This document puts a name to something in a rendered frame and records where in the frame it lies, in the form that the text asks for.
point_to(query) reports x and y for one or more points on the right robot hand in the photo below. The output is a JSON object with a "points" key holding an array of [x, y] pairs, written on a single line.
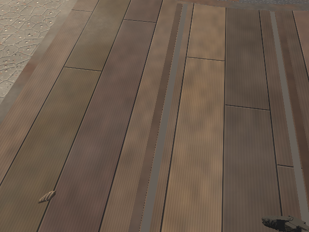
{"points": [[285, 224]]}

